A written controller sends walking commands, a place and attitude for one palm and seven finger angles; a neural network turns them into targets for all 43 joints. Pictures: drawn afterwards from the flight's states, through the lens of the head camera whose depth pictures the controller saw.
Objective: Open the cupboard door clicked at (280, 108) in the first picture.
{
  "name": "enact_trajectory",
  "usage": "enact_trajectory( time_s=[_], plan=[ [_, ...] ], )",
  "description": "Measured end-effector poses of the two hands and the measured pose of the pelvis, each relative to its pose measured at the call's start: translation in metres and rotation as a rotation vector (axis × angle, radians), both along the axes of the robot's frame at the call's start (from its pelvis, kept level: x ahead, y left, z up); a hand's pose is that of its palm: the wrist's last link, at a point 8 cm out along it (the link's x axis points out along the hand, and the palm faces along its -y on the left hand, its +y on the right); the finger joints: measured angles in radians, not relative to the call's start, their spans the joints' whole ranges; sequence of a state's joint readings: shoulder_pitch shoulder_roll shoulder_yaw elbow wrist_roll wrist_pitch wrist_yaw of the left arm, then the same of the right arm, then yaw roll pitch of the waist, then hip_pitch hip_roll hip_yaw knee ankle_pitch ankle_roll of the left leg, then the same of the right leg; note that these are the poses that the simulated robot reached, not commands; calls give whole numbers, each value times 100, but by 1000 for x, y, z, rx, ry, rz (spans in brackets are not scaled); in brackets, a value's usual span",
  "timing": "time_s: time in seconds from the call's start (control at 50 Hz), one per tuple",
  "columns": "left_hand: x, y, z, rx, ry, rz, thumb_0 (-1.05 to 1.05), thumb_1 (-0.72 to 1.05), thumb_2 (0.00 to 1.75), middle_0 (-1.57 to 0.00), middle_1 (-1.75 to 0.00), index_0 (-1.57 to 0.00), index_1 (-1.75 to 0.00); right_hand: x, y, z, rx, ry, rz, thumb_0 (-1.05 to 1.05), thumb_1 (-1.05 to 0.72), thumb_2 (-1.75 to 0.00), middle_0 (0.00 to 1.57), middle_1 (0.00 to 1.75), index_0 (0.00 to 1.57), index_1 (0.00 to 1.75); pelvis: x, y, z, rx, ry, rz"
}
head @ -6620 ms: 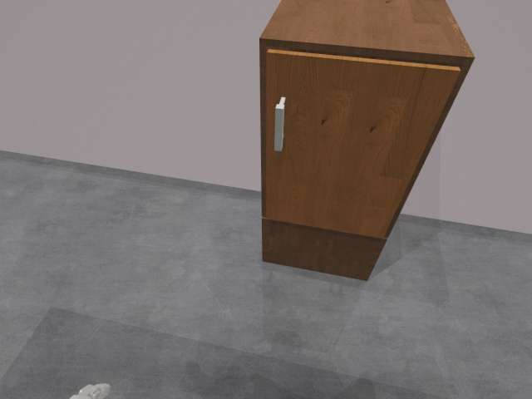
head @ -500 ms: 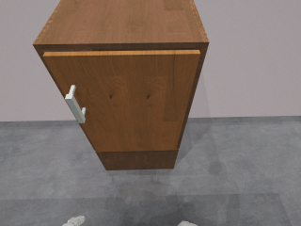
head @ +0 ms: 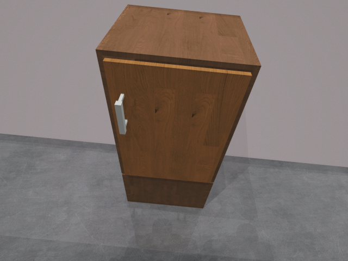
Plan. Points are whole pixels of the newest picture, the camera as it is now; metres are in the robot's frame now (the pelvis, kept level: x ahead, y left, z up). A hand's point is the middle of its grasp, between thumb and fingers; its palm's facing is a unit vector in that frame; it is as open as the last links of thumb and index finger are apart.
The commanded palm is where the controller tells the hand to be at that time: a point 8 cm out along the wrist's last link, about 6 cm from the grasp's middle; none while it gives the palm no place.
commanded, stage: come to a stop and stand still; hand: left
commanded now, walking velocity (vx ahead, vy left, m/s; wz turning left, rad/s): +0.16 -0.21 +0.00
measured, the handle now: (122, 114) +0.53 +0.21 +0.00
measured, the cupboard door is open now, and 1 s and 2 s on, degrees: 0 0 0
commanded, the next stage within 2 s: look again from close up in 0.22 s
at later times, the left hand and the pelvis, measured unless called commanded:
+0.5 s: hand out of the picture +0.03 +0.16 -0.17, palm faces -0.07 -0.97 -0.25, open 7.3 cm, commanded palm none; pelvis +0.01 -0.02 -0.01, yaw -2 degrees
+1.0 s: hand out of the picture +0.06 +0.12 -0.12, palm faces +0.17 -0.96 -0.24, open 7.3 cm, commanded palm +0.10 +0.17 -0.06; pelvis -0.01 -0.07 +0.00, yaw -1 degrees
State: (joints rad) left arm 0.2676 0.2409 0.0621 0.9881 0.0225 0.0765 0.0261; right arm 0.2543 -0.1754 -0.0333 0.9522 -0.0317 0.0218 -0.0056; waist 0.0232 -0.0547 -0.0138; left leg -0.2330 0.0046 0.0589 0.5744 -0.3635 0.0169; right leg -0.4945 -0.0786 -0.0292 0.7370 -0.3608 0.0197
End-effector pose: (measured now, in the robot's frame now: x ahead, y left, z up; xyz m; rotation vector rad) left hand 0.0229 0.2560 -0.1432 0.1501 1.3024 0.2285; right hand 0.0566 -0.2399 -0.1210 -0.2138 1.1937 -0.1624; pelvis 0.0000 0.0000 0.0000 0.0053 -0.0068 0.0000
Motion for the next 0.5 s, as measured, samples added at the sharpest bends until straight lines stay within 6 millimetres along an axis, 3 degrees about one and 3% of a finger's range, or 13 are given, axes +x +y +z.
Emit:
enact_trajectory(
  time_s=[0.18,0.32,0.4,0.5],
  plan=[
    [-28,-12,7,-90,65,-6,0,91,90,-20,-30,-20,-30,-84,41,8,52,182,-63,1,-90,-90,20,30,20,30,0,9,18,-11,8,5],
    [-15,-36,8,-86,109,-61,1,93,90,-20,-30,-20,-30,-130,43,3,90,302,-137,1,-90,-90,20,30,20,30,0,-3,17,-4,24,-7],
    [-6,-40,1,-28,84,-114,1,94,90,-20,-30,-20,-30,-133,27,-23,124,327,-147,1,-90,-90,20,30,20,30,1,-15,-3,39,51,-54],
    [3,-52,11,12,90,-132,1,92,90,-20,-30,-20,-30,-105,16,-44,163,242,-149,1,-91,-90,20,30,20,30,8,-22,-5,21,14,-35]
  ],
)
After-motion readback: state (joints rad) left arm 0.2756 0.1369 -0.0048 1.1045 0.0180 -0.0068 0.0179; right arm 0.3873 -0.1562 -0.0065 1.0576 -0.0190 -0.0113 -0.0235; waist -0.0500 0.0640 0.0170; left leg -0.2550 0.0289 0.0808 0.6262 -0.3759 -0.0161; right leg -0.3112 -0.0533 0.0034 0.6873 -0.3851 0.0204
